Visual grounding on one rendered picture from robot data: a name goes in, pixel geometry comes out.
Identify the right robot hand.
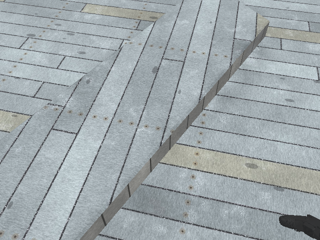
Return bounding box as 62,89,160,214
279,214,320,240

